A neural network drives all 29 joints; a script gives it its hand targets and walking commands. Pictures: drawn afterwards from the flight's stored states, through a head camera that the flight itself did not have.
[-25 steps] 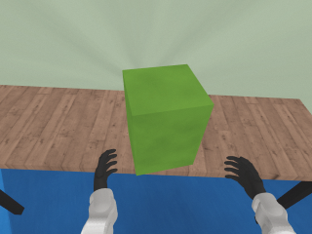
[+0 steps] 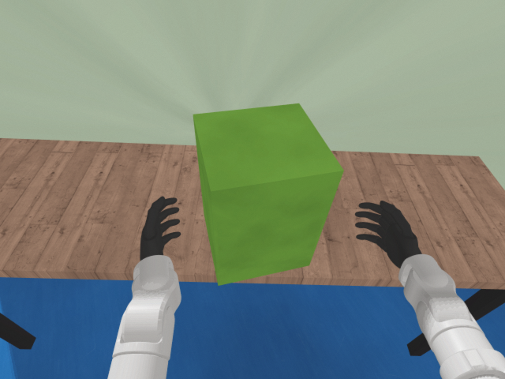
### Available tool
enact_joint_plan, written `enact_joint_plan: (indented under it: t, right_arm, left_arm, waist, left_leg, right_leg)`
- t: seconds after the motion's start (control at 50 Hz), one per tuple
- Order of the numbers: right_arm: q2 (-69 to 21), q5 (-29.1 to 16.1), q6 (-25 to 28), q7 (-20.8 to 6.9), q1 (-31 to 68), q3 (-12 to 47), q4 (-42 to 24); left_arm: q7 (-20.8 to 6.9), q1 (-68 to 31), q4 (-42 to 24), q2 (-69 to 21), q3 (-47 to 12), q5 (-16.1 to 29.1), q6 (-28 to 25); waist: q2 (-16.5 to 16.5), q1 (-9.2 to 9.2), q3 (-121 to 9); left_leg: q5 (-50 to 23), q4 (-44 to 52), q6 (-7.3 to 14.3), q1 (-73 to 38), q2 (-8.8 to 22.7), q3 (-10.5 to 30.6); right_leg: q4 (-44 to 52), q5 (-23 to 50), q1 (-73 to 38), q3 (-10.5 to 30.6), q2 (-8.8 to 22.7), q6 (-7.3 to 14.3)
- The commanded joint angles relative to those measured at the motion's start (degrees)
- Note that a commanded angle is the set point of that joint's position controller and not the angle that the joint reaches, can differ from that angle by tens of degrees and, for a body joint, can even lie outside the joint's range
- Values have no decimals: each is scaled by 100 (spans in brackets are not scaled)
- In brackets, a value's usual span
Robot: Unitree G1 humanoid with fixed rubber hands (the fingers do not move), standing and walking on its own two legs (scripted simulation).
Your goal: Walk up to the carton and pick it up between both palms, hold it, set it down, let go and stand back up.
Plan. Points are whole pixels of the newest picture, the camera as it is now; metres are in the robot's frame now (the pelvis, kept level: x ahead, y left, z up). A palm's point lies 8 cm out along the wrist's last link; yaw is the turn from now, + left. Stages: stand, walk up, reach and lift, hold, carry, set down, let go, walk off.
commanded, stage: reach and lift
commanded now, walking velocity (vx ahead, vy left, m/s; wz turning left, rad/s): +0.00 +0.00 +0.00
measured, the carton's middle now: (257, 197) +0.45 +0.02 +0.02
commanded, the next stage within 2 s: none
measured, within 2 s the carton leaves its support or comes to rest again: neither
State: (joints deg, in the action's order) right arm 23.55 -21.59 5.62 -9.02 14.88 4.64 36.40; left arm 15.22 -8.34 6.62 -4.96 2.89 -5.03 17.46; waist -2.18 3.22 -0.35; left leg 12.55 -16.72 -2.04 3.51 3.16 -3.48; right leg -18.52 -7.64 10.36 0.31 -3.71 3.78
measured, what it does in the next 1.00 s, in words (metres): stands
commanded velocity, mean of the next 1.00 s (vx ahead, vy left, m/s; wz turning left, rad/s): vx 0.00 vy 0.00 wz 0.00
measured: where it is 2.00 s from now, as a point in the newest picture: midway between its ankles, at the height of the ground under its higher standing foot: outside the picture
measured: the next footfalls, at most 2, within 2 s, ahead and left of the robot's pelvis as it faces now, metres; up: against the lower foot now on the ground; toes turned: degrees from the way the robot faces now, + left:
none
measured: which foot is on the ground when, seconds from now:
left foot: down 0.00-1.00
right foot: down 0.00-1.00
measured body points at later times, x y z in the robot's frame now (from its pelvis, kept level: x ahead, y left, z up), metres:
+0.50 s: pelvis -0.01 +0.00 +0.00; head +0.00 +0.00 +0.45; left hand +0.34 +0.19 +0.13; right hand +0.41 -0.20 +0.12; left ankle -0.04 +0.14 -0.75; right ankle +0.02 -0.08 -0.75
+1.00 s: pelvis -0.01 +0.00 +0.00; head +0.02 -0.01 +0.45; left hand +0.38 +0.20 +0.17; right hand +0.47 -0.18 +0.17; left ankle -0.04 +0.14 -0.75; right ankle +0.02 -0.08 -0.75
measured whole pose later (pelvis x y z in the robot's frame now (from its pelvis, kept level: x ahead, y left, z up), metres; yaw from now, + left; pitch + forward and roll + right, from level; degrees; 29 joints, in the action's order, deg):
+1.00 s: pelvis -0.01 +0.00 +0.00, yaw +1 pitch +6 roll +0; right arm 30.6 -22.3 -14.6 -8.7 53.5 6.1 51.6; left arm 15.5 -42.3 14.5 0.9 10.1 2.4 39.4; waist 0.7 6.7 -3.7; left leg 11.8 -19.3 -2.1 13.3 2.8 -2.0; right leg -17.9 -5.6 18.1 -0.9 -3.2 3.1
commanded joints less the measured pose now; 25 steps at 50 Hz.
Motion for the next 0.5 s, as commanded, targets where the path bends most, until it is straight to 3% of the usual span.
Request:
enact_joint_plan:
  t: [0.0,0.28,0.48]
  right_arm:
    - [1072,-56,-86,43,1800,-382,-861]
    - [1324,-94,-1048,134,3282,-337,-682]
    - [1396,13,-1462,137,4378,-335,-291]
  left_arm:
    - [7,-1438,-1029,-72,-62,13,170]
    - [30,-2663,-1315,163,246,216,1401]
    - [13,-3640,-962,441,471,371,1862]
  waist:
    - [-256,50,-1411]
    - [-219,120,-1747]
    - [-270,194,-2034]
  left_leg:
    - [-1056,207,349,418,-175,182]
    - [-1159,151,299,341,-201,174]
    - [-965,89,272,605,-245,144]
  right_leg:
    - [45,1607,-1322,562,208,77]
    - [67,1637,-1263,509,133,-61]
    - [24,1387,-1279,472,163,-235]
